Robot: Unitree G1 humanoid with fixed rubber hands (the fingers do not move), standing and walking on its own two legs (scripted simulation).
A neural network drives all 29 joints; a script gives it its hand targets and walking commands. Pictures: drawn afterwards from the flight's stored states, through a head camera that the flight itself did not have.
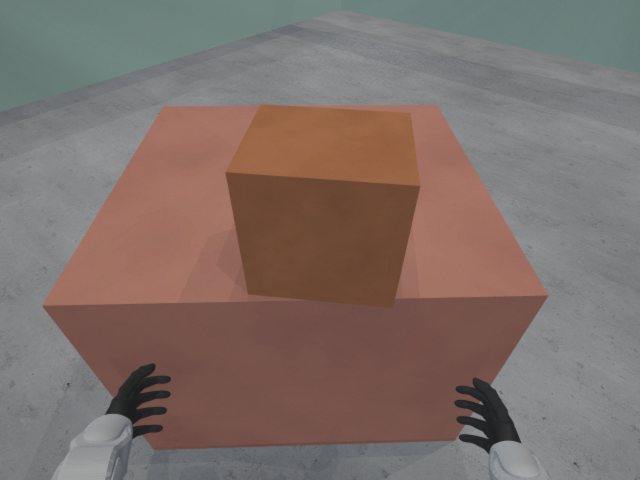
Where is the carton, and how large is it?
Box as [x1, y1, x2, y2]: [225, 104, 419, 307]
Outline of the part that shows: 261,104 225,172 248,294 392,307 419,189 419,179 410,113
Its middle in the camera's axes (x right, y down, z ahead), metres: +0.01 -0.05 +0.67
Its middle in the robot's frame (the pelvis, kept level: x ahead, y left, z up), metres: +0.54 +0.00 +0.06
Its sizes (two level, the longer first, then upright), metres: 0.255 0.211 0.256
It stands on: a pedestal, 0.69 m high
